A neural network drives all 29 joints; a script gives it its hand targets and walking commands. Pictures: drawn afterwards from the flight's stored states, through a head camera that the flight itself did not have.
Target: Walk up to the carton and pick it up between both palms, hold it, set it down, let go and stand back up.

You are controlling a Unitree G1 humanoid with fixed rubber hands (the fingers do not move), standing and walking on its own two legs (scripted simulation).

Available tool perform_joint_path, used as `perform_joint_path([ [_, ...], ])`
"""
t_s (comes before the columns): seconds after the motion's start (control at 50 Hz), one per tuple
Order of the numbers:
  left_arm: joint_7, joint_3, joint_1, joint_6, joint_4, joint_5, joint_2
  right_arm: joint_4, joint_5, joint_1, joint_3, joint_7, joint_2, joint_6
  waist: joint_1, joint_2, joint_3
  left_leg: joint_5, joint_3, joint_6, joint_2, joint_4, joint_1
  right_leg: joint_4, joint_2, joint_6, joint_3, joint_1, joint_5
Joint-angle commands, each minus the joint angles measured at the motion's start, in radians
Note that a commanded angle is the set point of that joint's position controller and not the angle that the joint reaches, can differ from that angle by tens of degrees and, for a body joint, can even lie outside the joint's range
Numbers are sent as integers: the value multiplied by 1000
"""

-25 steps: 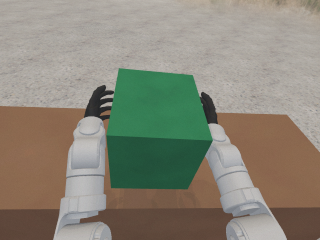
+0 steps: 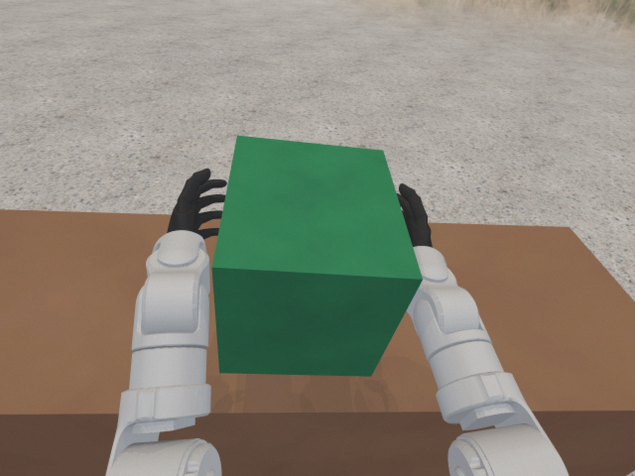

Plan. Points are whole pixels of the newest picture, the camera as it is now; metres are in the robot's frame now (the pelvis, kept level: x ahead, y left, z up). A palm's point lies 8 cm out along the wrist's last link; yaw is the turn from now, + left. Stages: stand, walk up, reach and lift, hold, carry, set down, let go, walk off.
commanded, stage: hold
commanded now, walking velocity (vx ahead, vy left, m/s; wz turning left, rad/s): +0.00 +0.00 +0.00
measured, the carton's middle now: (304, 257) +0.35 -0.01 +0.16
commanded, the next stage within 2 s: set down in 0.30 s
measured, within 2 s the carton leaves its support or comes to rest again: neither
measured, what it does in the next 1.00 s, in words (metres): stands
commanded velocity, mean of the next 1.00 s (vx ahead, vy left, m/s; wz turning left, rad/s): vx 0.00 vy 0.00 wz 0.00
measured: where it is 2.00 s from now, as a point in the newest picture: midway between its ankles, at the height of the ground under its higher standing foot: outside the picture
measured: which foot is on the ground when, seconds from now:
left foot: down 0.00-1.00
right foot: down 0.00-1.00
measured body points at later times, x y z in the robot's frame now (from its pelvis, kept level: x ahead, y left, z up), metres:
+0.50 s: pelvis +0.00 +0.00 +0.00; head -0.04 +0.02 +0.45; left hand +0.37 +0.13 +0.20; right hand +0.37 -0.14 +0.17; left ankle +0.01 +0.13 -0.75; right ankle +0.02 -0.15 -0.75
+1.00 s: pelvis +0.01 +0.00 +0.00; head +0.00 +0.03 +0.45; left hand +0.39 +0.12 +0.13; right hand +0.37 -0.16 +0.11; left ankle +0.01 +0.13 -0.75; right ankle +0.02 -0.14 -0.75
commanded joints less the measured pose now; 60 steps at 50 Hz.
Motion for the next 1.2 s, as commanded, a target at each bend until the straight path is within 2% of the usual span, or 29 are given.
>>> perform_joint_path([
  [0.0, -151, -509, -622, -55, -82, -146, -619, -370, 73, -887, 456, 96, 616, -85, -18, 56, -430, 266, 68, -7, -68, -43, 68, 6, 91, 0, -56, 144, 188],
  [0.04, -151, -506, -616, -54, -63, -144, -618, -377, 71, -896, 457, 93, 611, -84, -18, 62, -438, 276, 71, -10, -71, -36, 72, 8, 90, 0, -57, 144, 200],
  [0.06, -151, -496, -621, -54, -70, -138, -612, -359, 75, -901, 463, 94, 611, -80, -4, 62, -419, 264, 69, -8, -70, -41, 61, 7, 91, -1, -56, 144, 183],
  [0.08, -152, -489, -608, -51, -54, -133, -614, -355, 70, -895, 460, 95, 609, -81, -5, 59, -406, 255, 69, -6, -68, -45, 57, 5, 91, 0, -54, 143, 177],
  [0.12, -148, -515, -617, -56, -103, -147, -624, -382, 80, -901, 474, 98, 618, -87, -4, 65, -451, 290, 68, -13, -67, -34, 70, 13, 93, -4, -55, 151, 201],
  [0.14, -148, -513, -622, -56, -91, -149, -619, -373, 77, -895, 464, 95, 613, -84, -17, 62, -440, 280, 68, -12, -68, -36, 72, 10, 93, -2, -55, 139, 197],
  [0.18, -151, -510, -618, -55, -67, -147, -617, -373, 70, -887, 459, 90, 614, -81, -20, 60, -427, 277, 68, -10, -69, -37, 71, 6, 90, 2, -55, 141, 203],
  [0.26, -149, -502, -608, -50, -80, -138, -610, -362, 76, -883, 469, 91, 609, -78, -10, 67, -415, 275, 67, -9, -71, -38, 67, 9, 88, 1, -55, 148, 206],
  [0.28, -149, -496, -601, -47, -75, -131, -609, -367, 81, -896, 473, 92, 610, -78, 3, 61, -403, 271, 66, -8, -68, -39, 57, 8, 90, 0, -56, 146, 192],
  [0.3, -142, -518, -606, -49, -179, -127, -601, -389, 111, -866, 474, 97, 590, -81, 18, 92, -491, 331, 92, -27, -83, -28, 92, 19, 91, 1, -84, 180, 269],
  [0.32, -139, -512, -594, -45, -180, -126, -590, -387, 111, -855, 473, 96, 578, -81, 12, 89, -477, 369, 93, -31, -88, -18, 92, 24, 93, 7, -85, 176, 306],
  [0.34, -144, -498, -589, -45, -166, -114, -581, -378, 93, -851, 453, 93, 568, -83, 1, 81, -447, 352, 97, -28, -92, -19, 93, 23, 90, 10, -86, 169, 308],
  [0.4, -163, -457, -597, -51, -115, -88, -567, -373, 42, -863, 408, 93, 555, -107, 1, 53, -383, 231, 106, -11, -88, -59, 51, 12, 82, 14, -87, 166, 216],
  [0.44, -172, -439, -577, -69, -89, -72, -567, -368, 1, -850, 377, 104, 552, -137, 4, 45, -378, 206, 110, -9, -83, -74, 57, 10, 81, 10, -96, 173, 186],
  [0.46, -177, -417, -583, -82, -68, -64, -555, -330, -20, -832, 355, 113, 547, -153, 6, 38, -359, 185, 115, -7, -82, -81, 51, 7, 81, 10, -98, 171, 158],
  [0.54, -201, -361, -508, -138, 35, -17, -545, -286, -120, -798, 277, 139, 530, -258, 14, 8, -316, 128, 128, 6, -72, -109, 34, -2, 74, 9, -116, 172, 100],
  [0.6, -214, -342, -472, -197, 97, 3, -543, -228, -189, -750, 222, 157, 519, -346, 2, 8, -293, 111, 131, 2, -64, -118, 23, -7, 72, 4, -130, 159, 72],
  [0.64, -205, -360, -464, -235, 101, -3, -548, -219, -198, -748, 233, 167, 511, -395, 15, 21, -320, 143, 132, -3, -59, -110, 21, -2, 68, 3, -131, 169, 95],
  [0.66, -197, -375, -467, -254, 101, -15, -554, -203, -204, -748, 230, 171, 505, -415, 6, 23, -333, 165, 128, -9, -57, -103, 25, -2, 69, 2, -135, 164, 106],
  [0.68, -192, -376, -456, -267, 105, -6, -559, -188, -198, -736, 247, 172, 516, -434, 20, 34, -332, 201, 131, -10, -56, -92, 28, 2, 66, -1, -136, 169, 125],
  [0.72, -179, -401, -470, -294, 79, -17, -565, -175, -193, -717, 264, 172, 514, -459, 16, 54, -357, 254, 128, -22, -55, -73, 45, 8, 65, 2, -136, 169, 169],
  [0.84, -133, -506, -518, -362, 43, -70, -613, -232, -168, -753, 334, 175, 532, -504, 16, 72, -477, 354, 112, -37, -53, -29, 78, 19, 69, -3, -128, 159, 245],
  [0.86, -126, -502, -525, -370, 40, -69, -609, -213, -165, -745, 340, 175, 541, -502, 26, 69, -475, 357, 113, -36, -55, -29, 71, 22, 65, 1, -122, 158, 257],
  [0.88, -122, -507, -527, -375, 43, -71, -607, -199, -170, -727, 345, 172, 543, -497, 16, 60, -482, 352, 110, -33, -58, -31, 67, 25, 65, 4, -121, 163, 272],
  [0.92, -120, -499, -508, -378, 57, -67, -606, -203, -161, -718, 357, 170, 545, -495, 38, 58, -484, 348, 112, -30, -59, -35, 55, 30, 62, 3, -111, 178, 297],
  [0.94, -119, -495, -503, -380, 70, -70, -608, -190, -164, -714, 354, 172, 544, -492, 29, 54, -480, 339, 112, -29, -60, -37, 49, 31, 61, 4, -109, 175, 298],
  [1.04, -127, -440, -459, -391, 134, -43, -597, -129, -191, -667, 324, 174, 540, -490, 36, 30, -449, 322, 115, -20, -58, -52, 43, 27, 62, 6, -107, 170, 314],
  [1.08, -133, -426, -453, -395, 149, -38, -602, -112, -207, -643, 302, 176, 533, -494, 22, 27, -441, 329, 113, -23, -58, -56, 47, 24, 67, 6, -114, 181, 323],
  [1.18, -129, -410, -477, -422, 172, -32, -610, -79, -217, -648, 280, 181, 535, -516, 25, 38, -448, 346, 117, -29, -55, -50, 48, 20, 69, 5, -110, 171, 325],
])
